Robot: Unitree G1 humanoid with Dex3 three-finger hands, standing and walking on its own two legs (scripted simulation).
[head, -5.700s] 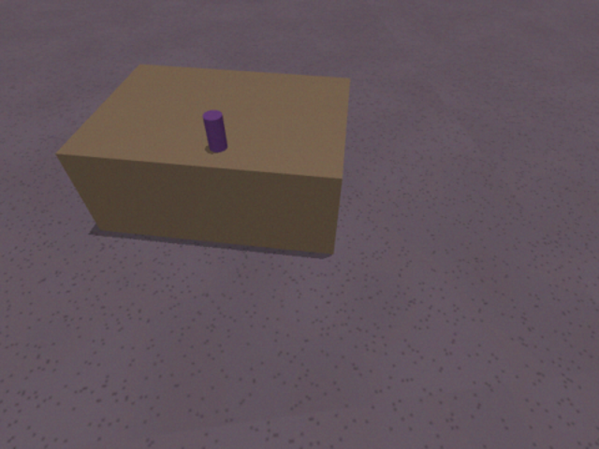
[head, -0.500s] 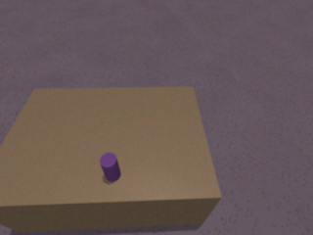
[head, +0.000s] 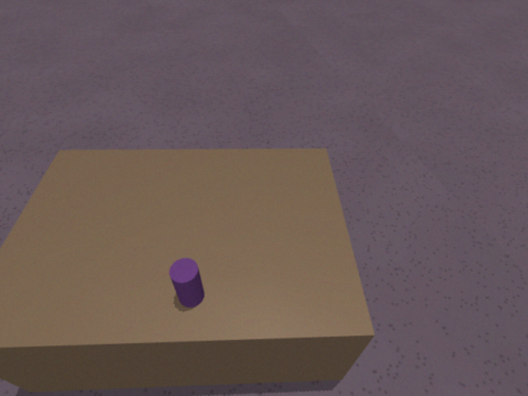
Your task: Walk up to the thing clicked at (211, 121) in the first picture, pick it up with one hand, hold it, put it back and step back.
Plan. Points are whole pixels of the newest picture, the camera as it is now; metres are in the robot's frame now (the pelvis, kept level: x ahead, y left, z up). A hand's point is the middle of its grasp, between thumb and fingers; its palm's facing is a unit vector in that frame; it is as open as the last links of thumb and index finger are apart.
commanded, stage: stand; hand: left
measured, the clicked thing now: (187, 283) +0.47 +0.20 -0.29
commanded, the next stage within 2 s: go down in 1.24 s
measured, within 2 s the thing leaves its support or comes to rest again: neither
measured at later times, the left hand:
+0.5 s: hand out of the picture +0.06 +0.26 -0.16, palm faces -0.03 -0.94 -0.34, open 7.4 cm
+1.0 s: hand out of the picture +0.05 +0.26 -0.16, palm faces -0.03 -0.94 -0.33, open 7.4 cm
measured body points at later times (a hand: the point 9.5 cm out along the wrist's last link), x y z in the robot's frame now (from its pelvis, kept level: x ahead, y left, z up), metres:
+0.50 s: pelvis +0.00 +0.00 +0.00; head +0.00 +0.01 +0.45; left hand +0.06 +0.31 -0.14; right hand +0.08 -0.30 -0.13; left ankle +0.04 +0.13 -0.75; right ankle -0.04 -0.15 -0.75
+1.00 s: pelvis +0.00 +0.00 +0.00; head +0.01 +0.01 +0.45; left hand +0.06 +0.31 -0.14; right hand +0.07 -0.30 -0.13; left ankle +0.04 +0.13 -0.75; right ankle -0.04 -0.15 -0.75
